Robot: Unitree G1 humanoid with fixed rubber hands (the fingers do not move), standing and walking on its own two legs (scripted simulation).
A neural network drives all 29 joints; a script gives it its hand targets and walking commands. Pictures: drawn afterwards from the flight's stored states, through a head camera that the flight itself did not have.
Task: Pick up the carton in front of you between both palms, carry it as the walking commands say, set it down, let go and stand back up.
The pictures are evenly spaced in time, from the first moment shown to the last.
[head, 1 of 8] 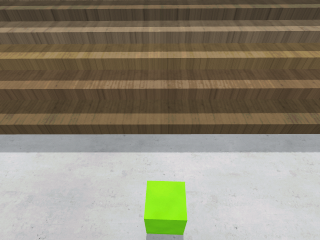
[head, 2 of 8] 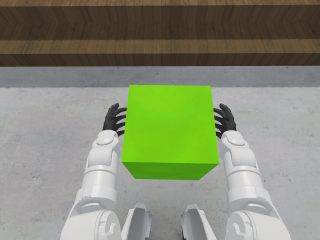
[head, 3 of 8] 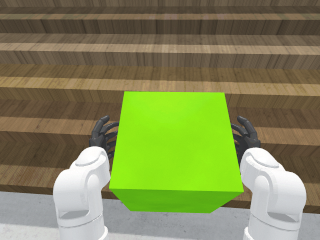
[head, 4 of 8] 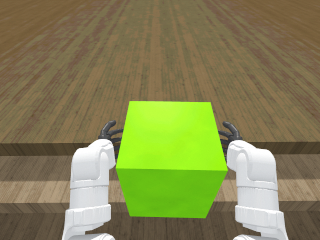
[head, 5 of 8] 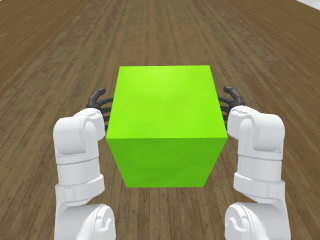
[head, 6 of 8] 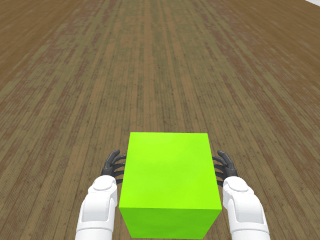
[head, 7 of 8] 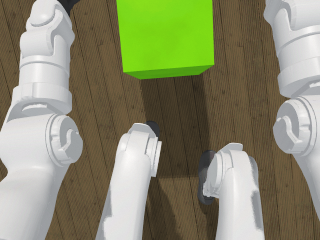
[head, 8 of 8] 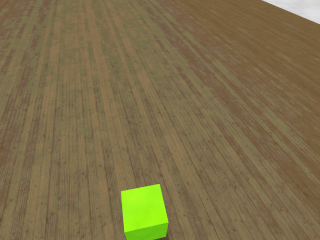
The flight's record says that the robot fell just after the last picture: no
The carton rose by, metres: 1.60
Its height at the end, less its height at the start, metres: +0.85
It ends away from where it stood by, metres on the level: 4.95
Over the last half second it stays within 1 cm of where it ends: yes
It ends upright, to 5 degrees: yes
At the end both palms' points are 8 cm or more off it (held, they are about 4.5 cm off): yes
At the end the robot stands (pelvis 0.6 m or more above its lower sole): yes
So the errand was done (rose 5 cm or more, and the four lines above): yes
